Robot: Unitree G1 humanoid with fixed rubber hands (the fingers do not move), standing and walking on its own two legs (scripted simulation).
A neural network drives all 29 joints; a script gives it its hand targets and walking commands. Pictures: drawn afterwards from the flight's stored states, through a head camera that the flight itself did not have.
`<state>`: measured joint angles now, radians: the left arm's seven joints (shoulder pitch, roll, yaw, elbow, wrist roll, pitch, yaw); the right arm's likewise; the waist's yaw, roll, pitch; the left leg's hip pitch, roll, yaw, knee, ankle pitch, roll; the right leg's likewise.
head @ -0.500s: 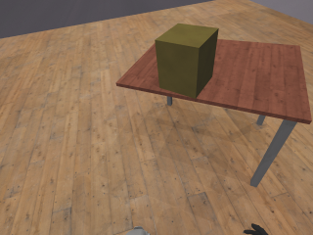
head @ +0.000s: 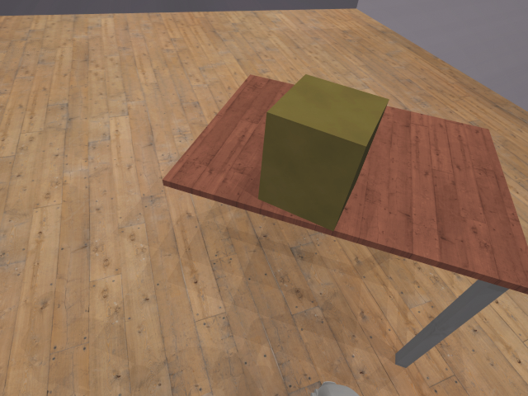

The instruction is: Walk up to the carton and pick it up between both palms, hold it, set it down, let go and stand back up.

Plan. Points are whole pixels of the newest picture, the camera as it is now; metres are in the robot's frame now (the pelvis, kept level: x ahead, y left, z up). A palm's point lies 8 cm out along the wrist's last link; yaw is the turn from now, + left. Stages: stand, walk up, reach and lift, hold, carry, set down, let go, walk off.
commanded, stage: walk up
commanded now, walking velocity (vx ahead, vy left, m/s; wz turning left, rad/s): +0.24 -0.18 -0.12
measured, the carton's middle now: (319, 152) +0.66 -0.13 +0.01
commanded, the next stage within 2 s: none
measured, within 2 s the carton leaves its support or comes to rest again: neither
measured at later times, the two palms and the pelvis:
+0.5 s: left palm (216, 385) +0.21 +0.09 -0.14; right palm out of the picture +0.06 -0.34 -0.18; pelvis +0.12 -0.12 -0.02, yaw +0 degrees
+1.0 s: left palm out of the picture +0.10 +0.09 -0.16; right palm out of the picture +0.10 -0.32 -0.16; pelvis +0.11 -0.12 -0.01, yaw -1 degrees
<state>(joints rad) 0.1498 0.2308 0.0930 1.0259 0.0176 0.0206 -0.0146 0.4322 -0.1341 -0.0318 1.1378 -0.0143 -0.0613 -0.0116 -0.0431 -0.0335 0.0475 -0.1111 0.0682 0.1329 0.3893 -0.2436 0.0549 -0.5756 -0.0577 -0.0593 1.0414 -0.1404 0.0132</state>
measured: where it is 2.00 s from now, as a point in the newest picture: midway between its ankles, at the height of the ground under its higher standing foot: outside the picture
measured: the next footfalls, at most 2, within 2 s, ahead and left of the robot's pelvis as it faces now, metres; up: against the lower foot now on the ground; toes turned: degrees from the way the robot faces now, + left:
right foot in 0.34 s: +0.19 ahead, -0.21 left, +0.00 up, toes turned -11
left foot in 0.80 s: +0.15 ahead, -0.02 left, +0.00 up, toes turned +4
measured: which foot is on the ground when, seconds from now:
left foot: down 0.00-0.36, up 0.38-0.78, down 0.80-1.00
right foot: up 0.00-0.32, down 0.34-1.00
